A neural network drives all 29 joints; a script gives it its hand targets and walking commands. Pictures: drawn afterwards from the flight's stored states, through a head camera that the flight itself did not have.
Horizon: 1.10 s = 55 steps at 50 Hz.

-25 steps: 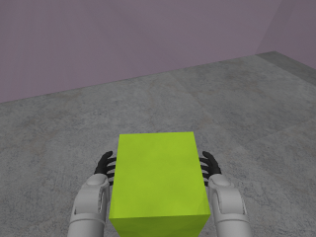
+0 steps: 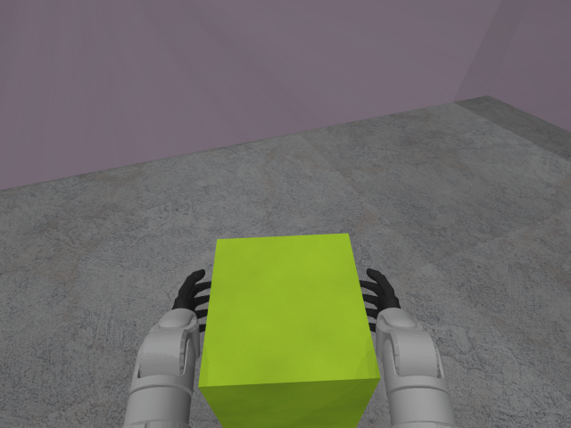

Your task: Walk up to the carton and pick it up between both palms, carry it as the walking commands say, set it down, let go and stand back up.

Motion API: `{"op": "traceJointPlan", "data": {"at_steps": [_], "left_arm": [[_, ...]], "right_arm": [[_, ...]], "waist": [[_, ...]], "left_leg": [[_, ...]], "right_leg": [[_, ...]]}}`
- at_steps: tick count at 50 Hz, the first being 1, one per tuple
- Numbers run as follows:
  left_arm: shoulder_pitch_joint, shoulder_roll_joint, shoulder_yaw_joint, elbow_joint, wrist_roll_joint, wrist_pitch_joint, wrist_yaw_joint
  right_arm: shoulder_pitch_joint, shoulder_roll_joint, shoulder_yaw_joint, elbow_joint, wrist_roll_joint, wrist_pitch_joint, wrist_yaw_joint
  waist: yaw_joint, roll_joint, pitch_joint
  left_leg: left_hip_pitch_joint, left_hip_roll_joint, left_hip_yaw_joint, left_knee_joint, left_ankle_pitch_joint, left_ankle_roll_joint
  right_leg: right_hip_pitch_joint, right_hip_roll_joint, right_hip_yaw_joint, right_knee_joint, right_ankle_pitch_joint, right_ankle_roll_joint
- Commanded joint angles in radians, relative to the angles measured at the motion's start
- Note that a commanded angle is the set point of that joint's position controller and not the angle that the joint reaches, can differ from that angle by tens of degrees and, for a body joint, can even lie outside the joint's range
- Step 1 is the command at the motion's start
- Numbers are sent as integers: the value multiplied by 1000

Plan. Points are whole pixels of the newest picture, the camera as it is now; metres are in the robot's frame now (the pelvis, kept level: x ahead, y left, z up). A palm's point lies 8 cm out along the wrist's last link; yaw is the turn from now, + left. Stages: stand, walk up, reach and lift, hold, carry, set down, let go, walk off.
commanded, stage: reach and lift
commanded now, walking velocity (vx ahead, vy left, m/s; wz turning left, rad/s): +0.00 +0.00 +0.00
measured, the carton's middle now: (287, 338) +0.29 +0.00 -0.02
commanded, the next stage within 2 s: hold in 0.28 s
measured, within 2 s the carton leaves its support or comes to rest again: neither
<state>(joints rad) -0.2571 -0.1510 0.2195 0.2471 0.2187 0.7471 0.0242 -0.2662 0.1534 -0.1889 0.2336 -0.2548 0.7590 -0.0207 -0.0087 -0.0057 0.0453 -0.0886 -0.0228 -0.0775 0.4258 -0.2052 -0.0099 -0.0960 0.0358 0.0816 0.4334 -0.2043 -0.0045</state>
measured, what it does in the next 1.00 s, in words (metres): stands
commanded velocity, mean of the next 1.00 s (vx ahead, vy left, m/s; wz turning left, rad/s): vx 0.00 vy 0.00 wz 0.00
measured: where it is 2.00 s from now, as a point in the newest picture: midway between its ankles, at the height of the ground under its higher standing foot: outside the picture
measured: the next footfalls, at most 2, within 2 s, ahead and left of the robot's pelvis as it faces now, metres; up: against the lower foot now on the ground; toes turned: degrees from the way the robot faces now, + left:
none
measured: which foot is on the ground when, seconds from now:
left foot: down 0.00-1.00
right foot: down 0.00-1.00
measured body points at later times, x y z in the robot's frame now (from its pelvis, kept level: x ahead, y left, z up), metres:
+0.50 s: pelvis +0.00 +0.00 +0.00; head -0.03 +0.00 +0.45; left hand +0.29 +0.15 +0.03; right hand +0.29 -0.14 +0.03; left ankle +0.03 +0.13 -0.74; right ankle +0.03 -0.12 -0.74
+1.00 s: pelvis -0.01 +0.01 +0.00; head -0.05 +0.01 +0.45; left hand +0.28 +0.15 +0.03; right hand +0.28 -0.14 +0.03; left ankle +0.03 +0.13 -0.74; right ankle +0.03 -0.12 -0.74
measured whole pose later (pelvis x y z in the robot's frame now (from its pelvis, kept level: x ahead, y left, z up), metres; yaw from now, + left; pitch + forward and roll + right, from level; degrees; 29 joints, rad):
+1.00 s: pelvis -0.01 +0.01 +0.00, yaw +0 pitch -8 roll +0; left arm -0.23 -0.15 0.20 0.21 0.21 0.76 0.02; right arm -0.24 0.15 -0.15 0.19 -0.24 0.78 -0.03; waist 0.00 0.00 0.06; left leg -0.11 -0.03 -0.07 0.45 -0.20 0.00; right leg -0.11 0.03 0.09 0.45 -0.20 0.00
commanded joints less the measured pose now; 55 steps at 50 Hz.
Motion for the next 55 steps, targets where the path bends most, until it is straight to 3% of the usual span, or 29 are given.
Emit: {"op": "traceJointPlan", "data": {"at_steps": [1,3,7,8,12,13,14,15,18,19,21,23,30,32,33,36,38,39,40,41,42,43,45,46,49,52,53,54,55], "left_arm": [[-574,-964,-637,-108,-255,-37,-247],[-538,-978,-645,-107,-267,-37,-246],[-530,-974,-662,-133,-263,-32,-240],[-542,-965,-655,-154,-268,-35,-238],[-548,-953,-668,-174,-278,-42,-242],[-545,-965,-673,-155,-280,-34,-243],[-523,-977,-678,-160,-282,-39,-243],[-517,-970,-679,-158,-271,-33,-241],[-547,-960,-673,-169,-271,-34,-241],[-494,-963,-667,-146,-276,-28,-241],[-517,-968,-679,-182,-285,-33,-243],[-521,-959,-682,-177,-286,-34,-245],[-494,-972,-667,-137,-272,-21,-241],[-507,-971,-652,-144,-275,-25,-243],[-543,-974,-669,-155,-276,-30,-244],[-541,-992,-676,-149,-278,-28,-242],[-544,-978,-657,-130,-271,-29,-244],[-540,-967,-640,-122,-255,-26,-240],[-562,-986,-658,-132,-272,-29,-241],[-561,-991,-674,-164,-282,-35,-239],[-552,-993,-669,-161,-276,-35,-239],[-552,-983,-657,-150,-269,-34,-238],[-503,-988,-645,-131,-261,-28,-238],[-559,-986,-662,-163,-263,-31,-239],[-585,-975,-649,-120,-265,-29,-243],[-600,-988,-645,-100,-268,-34,-252],[-593,-990,-638,-87,-253,-31,-253],[-598,-1009,-654,-99,-268,-36,-252],[-601,-1005,-651,-108,-267,-34,-250]], "right_arm": [[-593,946,580,-125,292,-49,242],[-598,943,605,-164,311,-51,241],[-589,956,629,-192,331,-54,235],[-584,942,620,-203,307,-51,233],[-576,958,627,-204,316,-52,230],[-566,950,621,-188,317,-49,230],[-594,947,643,-228,331,-56,233],[-584,953,649,-219,338,-52,233],[-560,954,631,-184,321,-47,232],[-526,936,626,-204,316,-46,232],[-534,949,629,-210,318,-45,233],[-527,961,648,-204,319,-42,229],[-537,931,619,-217,312,-48,233],[-552,941,621,-206,315,-38,238],[-569,946,620,-209,313,-48,239],[-590,940,621,-205,313,-50,239],[-589,949,614,-181,312,-48,243],[-587,945,611,-166,311,-49,244],[-598,950,611,-172,311,-50,244],[-575,961,622,-184,315,-49,246],[-595,972,632,-204,324,-53,244],[-616,960,631,-202,320,-55,243],[-608,971,645,-213,331,-55,238],[-595,973,628,-189,319,-53,238],[-591,939,587,-146,287,-53,243],[-621,950,582,-136,285,-61,249],[-625,956,576,-125,286,-62,247],[-624,951,589,-132,290,-61,249],[-643,971,608,-147,305,-61,249]], "waist": [[-4,-2,-295],[-2,-29,-314],[9,19,-338],[-5,-12,-341],[0,-18,-347],[-3,22,-325],[4,1,-362],[9,33,-354],[9,22,-359],[-9,18,-332],[3,22,-339],[2,-18,-362],[-3,28,-281],[-11,-14,-291],[-2,12,-326],[-5,15,-313],[11,8,-292],[12,31,-305],[1,19,-307],[5,0,-330],[9,30,-348],[12,7,-370],[20,20,-361],[15,33,-364],[-19,11,-295],[-7,0,-298],[5,43,-294],[-6,7,-316],[9,6,-316]], "left_leg": [[55,-57,-8,-59,125,7],[93,-51,-22,-52,158,10],[65,-57,-15,-50,157,9],[78,-55,-14,-46,170,8],[59,-50,-18,-38,140,15],[49,-53,-7,-42,119,7],[59,-50,-17,-44,142,9],[46,-54,-11,-43,134,8],[64,-50,-15,-39,138,12],[76,-52,-11,-42,155,5],[62,-52,-16,-41,171,7],[91,-53,-16,-33,172,12],[55,-48,-15,-49,132,7],[61,-44,-19,-49,115,9],[55,-50,-16,-52,110,9],[60,-48,-16,-43,99,7],[28,-47,-13,-54,71,12],[42,-49,-6,-55,72,10],[46,-46,-11,-55,62,9],[67,-46,-12,-44,106,10],[53,-48,-8,-43,116,8],[54,-47,-14,-46,107,10],[56,-48,-12,-39,128,14],[64,-53,-4,-45,124,9],[56,-47,-3,-59,27,7],[52,-43,-7,-58,-3,13],[25,-50,2,-63,15,10],[59,-44,-9,-55,32,7],[43,-45,-2,-52,44,10]], "right_leg": [[67,33,20,-82,129,-3],[55,42,15,-76,148,-1],[96,38,22,-59,175,-1],[86,37,16,-59,184,3],[71,37,22,-56,143,-1],[75,34,23,-60,124,-1],[84,42,16,-54,138,0],[94,38,23,-52,148,-1],[76,31,27,-57,150,-2],[68,40,19,-55,159,-2],[80,39,18,-55,179,-1],[72,38,22,-63,172,3],[61,40,18,-65,124,-9],[54,40,13,-63,106,-2],[67,39,18,-64,112,-6],[39,40,12,-60,75,-12],[46,43,11,-62,51,-10],[51,34,18,-61,63,-9],[31,40,15,-60,50,-12],[35,45,14,-61,73,-12],[55,41,19,-49,94,-12],[64,42,13,-51,94,-6],[65,31,23,-49,111,-6],[49,31,26,-56,106,-8],[-3,42,14,-65,6,-13],[3,41,15,-72,-18,-19],[30,37,15,-70,3,-20],[8,46,10,-69,1,-18],[22,39,7,-60,15,-15]]}}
